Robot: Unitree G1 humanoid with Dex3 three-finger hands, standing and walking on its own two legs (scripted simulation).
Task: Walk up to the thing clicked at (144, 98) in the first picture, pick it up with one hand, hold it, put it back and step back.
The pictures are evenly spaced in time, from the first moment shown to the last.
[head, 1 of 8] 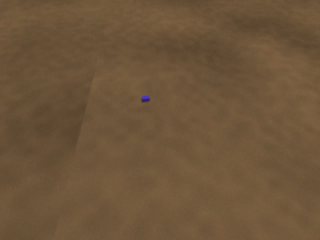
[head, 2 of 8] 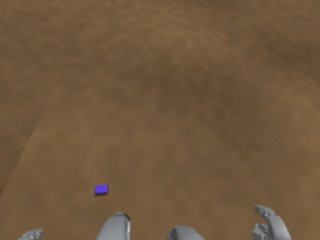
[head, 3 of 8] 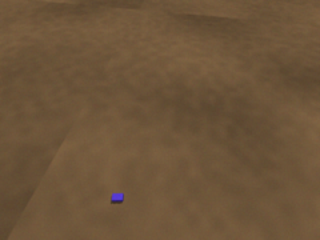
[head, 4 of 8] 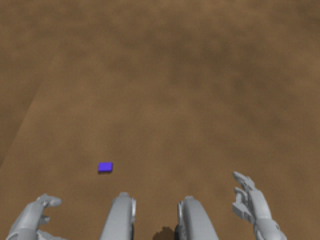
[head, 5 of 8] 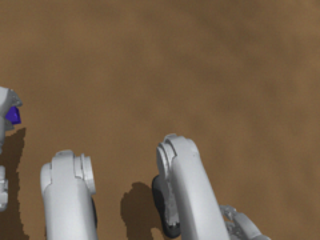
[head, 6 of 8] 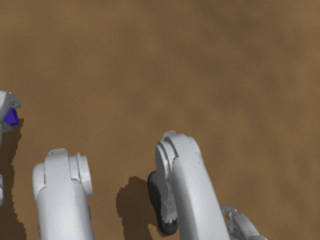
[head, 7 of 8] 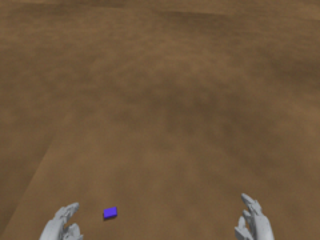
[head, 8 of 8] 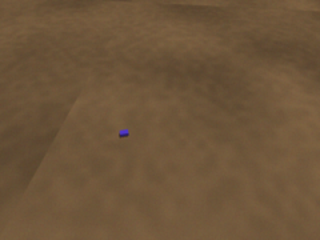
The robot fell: no
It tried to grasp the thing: yes
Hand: left
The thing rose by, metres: 0.69
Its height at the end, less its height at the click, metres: +0.00
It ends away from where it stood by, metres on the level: 0.01
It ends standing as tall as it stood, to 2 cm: yes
